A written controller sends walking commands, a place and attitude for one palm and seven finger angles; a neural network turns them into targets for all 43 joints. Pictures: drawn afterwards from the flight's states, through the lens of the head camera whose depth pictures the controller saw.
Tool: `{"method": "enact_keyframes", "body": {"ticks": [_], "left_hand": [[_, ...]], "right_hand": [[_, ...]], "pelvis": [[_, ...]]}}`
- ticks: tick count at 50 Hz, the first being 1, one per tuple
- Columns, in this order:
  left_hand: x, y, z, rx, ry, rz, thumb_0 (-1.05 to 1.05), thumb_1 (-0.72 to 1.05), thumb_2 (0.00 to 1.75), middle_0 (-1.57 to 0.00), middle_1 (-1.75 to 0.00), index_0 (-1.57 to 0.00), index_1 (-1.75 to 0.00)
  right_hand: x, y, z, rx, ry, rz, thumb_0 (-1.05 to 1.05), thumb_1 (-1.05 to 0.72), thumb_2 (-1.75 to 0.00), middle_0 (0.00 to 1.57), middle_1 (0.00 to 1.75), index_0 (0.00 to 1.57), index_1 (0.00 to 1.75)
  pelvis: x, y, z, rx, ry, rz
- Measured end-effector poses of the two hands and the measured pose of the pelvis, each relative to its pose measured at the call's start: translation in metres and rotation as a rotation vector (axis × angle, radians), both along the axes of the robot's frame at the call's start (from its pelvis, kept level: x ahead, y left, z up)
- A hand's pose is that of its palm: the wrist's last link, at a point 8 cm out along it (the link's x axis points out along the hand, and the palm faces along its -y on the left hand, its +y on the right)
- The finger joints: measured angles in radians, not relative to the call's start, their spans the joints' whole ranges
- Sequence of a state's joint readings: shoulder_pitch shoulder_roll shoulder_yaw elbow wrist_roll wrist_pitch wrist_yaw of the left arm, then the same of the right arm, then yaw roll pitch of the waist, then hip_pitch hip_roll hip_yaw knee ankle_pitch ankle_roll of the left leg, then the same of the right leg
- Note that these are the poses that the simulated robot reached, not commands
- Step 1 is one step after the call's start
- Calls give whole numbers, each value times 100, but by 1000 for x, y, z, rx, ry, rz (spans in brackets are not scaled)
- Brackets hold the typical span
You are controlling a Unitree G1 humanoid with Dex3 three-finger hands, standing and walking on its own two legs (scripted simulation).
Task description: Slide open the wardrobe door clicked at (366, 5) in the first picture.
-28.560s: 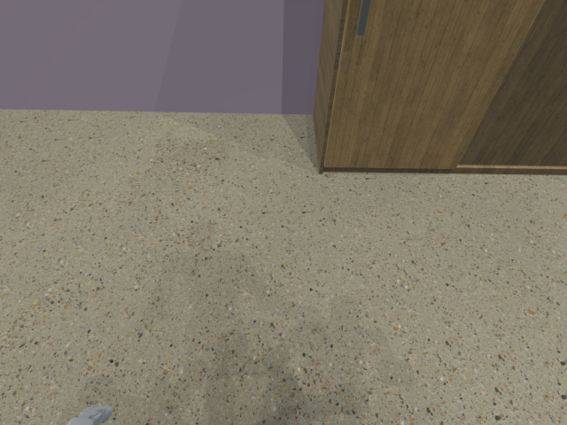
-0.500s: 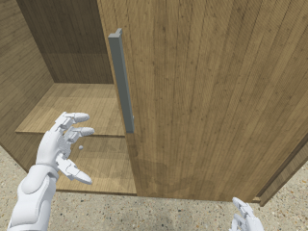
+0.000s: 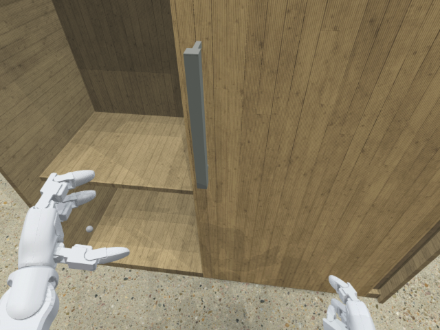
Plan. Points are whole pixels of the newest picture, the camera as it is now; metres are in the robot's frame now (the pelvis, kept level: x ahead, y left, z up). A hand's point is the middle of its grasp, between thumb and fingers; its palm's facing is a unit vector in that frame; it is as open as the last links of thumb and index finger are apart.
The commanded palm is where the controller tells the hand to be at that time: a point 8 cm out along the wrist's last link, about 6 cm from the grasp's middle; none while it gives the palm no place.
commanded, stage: draw the hand back to the body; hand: left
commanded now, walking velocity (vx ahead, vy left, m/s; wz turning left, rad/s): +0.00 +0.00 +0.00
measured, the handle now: (200, 125) +0.48 +0.11 +0.14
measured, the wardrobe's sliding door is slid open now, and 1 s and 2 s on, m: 0.60 0.60 0.60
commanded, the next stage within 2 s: step back with the hand held close in 0.82 s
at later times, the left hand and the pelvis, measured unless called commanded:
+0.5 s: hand (39, 223) +0.19 +0.28 +0.17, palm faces +0.45 -0.81 -0.38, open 8.3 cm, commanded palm +0.15 +0.32 +0.17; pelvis +0.01 +0.02 +0.00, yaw -1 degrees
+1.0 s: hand (45, 227) +0.19 +0.27 +0.17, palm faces +0.45 -0.81 -0.37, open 7.4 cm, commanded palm +0.14 +0.30 +0.17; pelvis +0.00 +0.00 +0.00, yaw -1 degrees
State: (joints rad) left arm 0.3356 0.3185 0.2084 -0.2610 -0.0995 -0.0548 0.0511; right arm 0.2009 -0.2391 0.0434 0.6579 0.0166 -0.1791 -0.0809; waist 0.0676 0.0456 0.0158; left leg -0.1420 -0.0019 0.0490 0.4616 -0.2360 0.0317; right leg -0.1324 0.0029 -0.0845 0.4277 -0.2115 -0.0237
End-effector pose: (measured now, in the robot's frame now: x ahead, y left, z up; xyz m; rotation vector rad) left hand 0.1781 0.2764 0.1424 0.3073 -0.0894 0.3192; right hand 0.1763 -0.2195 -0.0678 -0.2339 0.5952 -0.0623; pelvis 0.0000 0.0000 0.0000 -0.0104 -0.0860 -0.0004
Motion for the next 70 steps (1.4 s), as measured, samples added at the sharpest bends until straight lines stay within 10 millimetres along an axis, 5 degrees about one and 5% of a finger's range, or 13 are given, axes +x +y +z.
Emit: {"method": "enact_keyframes", "body": {"ticks": [13, 30, 51, 61, 70], "left_hand": [[-8, 21, 26, 82, -59, 52, 0, 26, 60, -23, -68, -23, -67], [-32, 40, 41, 134, -89, 133, 1, 80, 86, -21, -36, -21, -35], [-31, 29, 43, 152, -107, 116, 2, 88, 90, -21, -31, -21, -30], [-16, 29, 33, 210, -63, 9, 2, 89, 90, -21, -31, -21, -30], [-26, 45, 37, 269, -109, -8, 2, 88, 90, -21, -31, -22, -30]], "right_hand": [[5, 24, -5, 29, 44, 16, 1, -90, -89, 20, 30, 20, 30], [7, 16, -1, 2, 43, 12, 1, -90, -89, 20, 30, 20, 30], [-5, 4, -1, 2, 52, -8, 1, -90, -89, 20, 30, 20, 30], [-23, -9, -1, -44, 108, -120, 1, -90, -89, 20, 30, 20, 30], [-41, 0, 0, -66, 109, -145, 1, -90, -89, 20, 30, 20, 30]], "pelvis": [[8, 14, 2, 1, -21, -7], [8, 15, 3, -1, -29, -6], [-1, 5, 3, -10, -8, -12], [-6, 19, 1, -4, 77, -32], [-21, 30, -6, 5, 79, -40]]}}
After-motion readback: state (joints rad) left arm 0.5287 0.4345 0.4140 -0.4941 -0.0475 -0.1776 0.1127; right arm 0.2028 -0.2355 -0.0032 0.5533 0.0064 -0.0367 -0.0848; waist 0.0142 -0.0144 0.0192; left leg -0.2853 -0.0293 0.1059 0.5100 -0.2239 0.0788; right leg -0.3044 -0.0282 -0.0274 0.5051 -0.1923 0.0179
